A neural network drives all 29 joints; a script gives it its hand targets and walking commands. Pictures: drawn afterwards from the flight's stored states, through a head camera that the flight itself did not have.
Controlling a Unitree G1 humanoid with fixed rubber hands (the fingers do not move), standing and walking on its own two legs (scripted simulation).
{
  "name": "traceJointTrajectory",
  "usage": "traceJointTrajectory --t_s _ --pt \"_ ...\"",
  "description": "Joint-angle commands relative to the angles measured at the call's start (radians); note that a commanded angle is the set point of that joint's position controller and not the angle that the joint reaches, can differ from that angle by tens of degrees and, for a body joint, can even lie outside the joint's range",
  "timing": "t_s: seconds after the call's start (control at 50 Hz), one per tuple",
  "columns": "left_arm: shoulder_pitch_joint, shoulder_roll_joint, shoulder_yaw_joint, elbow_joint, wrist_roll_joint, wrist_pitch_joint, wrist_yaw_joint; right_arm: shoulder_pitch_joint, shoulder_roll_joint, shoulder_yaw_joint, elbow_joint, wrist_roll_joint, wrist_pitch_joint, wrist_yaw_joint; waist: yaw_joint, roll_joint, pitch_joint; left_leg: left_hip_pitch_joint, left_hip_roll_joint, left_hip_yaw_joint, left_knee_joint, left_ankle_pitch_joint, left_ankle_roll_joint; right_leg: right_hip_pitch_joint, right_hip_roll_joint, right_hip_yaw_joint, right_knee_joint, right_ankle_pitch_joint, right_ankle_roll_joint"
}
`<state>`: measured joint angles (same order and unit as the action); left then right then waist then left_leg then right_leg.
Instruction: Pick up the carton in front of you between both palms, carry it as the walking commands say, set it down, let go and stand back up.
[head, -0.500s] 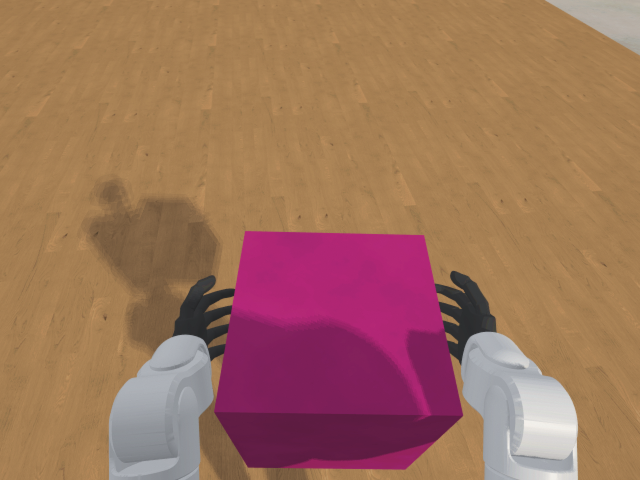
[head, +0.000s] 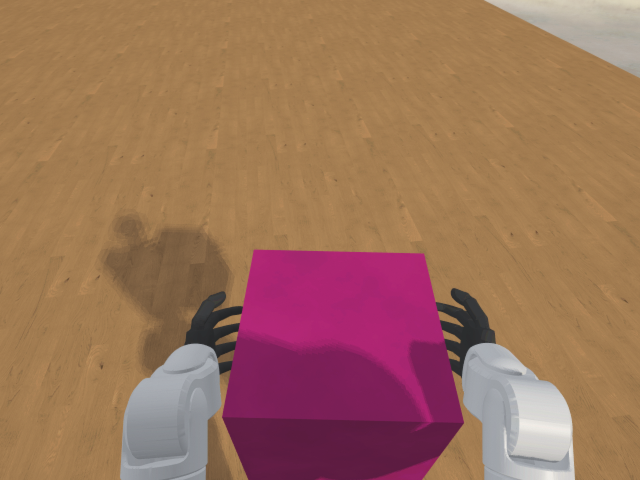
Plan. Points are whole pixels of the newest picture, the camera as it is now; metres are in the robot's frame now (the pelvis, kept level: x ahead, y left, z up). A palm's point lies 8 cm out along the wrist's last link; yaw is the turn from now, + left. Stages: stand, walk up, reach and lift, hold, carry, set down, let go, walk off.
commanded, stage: carry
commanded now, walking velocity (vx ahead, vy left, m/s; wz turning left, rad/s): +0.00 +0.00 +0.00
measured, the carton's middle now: (335, 375) +0.27 +0.00 +0.01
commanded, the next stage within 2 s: hold in 1.32 s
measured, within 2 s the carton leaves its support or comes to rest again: neither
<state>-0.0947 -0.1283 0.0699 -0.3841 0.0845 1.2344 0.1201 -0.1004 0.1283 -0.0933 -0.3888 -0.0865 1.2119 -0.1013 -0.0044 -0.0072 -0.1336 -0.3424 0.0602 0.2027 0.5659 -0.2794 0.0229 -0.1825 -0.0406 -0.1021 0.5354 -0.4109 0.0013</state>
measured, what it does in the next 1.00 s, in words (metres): stands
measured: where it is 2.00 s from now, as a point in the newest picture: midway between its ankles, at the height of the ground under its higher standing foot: outside the picture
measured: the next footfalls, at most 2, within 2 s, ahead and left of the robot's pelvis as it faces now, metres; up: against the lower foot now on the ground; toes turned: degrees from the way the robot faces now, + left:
none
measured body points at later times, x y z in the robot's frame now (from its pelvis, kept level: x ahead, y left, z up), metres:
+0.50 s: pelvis -0.03 -0.01 +0.00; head -0.05 +0.00 +0.45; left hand +0.26 +0.14 +0.04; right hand +0.26 -0.16 +0.04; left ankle +0.01 +0.10 -0.73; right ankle -0.09 -0.10 -0.73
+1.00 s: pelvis -0.04 +0.00 +0.00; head -0.06 +0.00 +0.45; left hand +0.26 +0.14 +0.03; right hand +0.26 -0.16 +0.04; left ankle +0.01 +0.10 -0.73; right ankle -0.09 -0.10 -0.73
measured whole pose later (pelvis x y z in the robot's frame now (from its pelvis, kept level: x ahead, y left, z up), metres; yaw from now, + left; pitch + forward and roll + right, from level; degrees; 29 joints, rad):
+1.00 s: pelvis -0.04 +0.00 +0.00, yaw +0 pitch +2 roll +0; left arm -0.24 -0.15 0.17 0.18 0.24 0.75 0.04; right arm -0.24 0.15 -0.20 0.19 -0.25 0.72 -0.01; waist 0.00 -0.01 -0.09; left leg -0.36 0.07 0.20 0.52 -0.19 0.03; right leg -0.22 -0.02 -0.11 0.53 -0.35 -0.02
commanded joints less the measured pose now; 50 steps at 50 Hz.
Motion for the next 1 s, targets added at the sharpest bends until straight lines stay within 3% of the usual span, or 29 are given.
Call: traceJointTrajectory --t_s 0.0,0.22,0.44,0.54,0.6,0.76,0.98 --pt "-0.436 -0.846 -0.668 -0.05 -0.311 -0.061 -0.191 -0.383 0.834 0.68 0.002 0.314 -0.029 0.193 0.006 -0.016 -0.226 0.197 0.101 -0.099 0.015 0.483 -0.003 0.026 -0.128 0.077 -0.026 0.709 -0.012" --pt "-0.484 -0.82 -0.6 0.137 -0.225 -0.233 -0.237 -0.443 0.801 0.611 0.176 0.219 -0.207 0.236 0.004 -0.008 -0.183 0.194 0.114 -0.115 -0.035 0.394 -0.003 -0.006 -0.111 0.081 -0.078 0.502 -0.023" --pt "-0.568 -0.82 -0.437 0.411 -0.094 -0.454 -0.271 -0.52 0.798 0.43 0.468 0.079 -0.433 0.275 0.003 0.007 -0.151 0.17 0.118 -0.126 -0.092 0.274 -0.004 -0.043 -0.104 0.095 -0.124 0.326 -0.034" --pt "-0.646 -0.861 -0.384 0.536 -0.063 -0.568 -0.301 -0.594 0.836 0.38 0.591 0.042 -0.549 0.304 0.004 0.011 -0.174 0.179 0.117 -0.129 -0.104 0.25 -0.004 -0.046 -0.102 0.098 -0.13 0.282 -0.04" --pt "-0.674 -0.903 -0.4 0.562 -0.069 -0.612 -0.314 -0.626 0.873 0.398 0.609 0.045 -0.594 0.316 0.004 0.01 -0.201 0.191 0.117 -0.13 -0.103 0.259 -0.002 -0.04 -0.1 0.098 -0.123 0.282 -0.041" --pt "-0.619 -0.942 -0.48 0.481 -0.108 -0.554 -0.314 -0.567 0.909 0.474 0.534 0.081 -0.535 0.317 0.003 0.005 -0.243 0.21 0.123 -0.131 -0.089 0.321 0.01 -0.035 -0.099 0.092 -0.091 0.314 -0.038" --pt "-0.635 -0.915 -0.448 0.489 -0.097 -0.538 -0.309 -0.582 0.889 0.432 0.543 0.073 -0.518 0.314 0.004 0.012 -0.191 0.173 0.122 -0.132 -0.097 0.294 0.006 -0.061 -0.103 0.101 -0.101 0.298 -0.036"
